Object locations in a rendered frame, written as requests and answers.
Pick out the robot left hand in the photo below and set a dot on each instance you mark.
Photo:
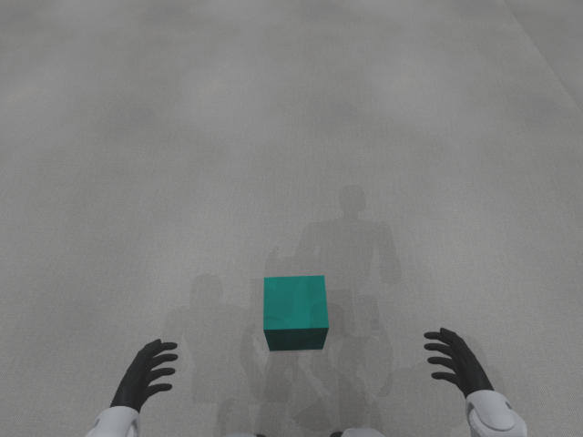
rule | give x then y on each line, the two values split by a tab
133	390

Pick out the carton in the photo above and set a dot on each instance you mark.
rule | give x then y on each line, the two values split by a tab
295	315

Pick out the robot right hand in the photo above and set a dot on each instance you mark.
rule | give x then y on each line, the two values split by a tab
469	375

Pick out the robot right forearm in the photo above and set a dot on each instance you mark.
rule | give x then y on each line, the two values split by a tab
490	414

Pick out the robot left forearm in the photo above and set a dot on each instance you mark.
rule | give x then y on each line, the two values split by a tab
118	421

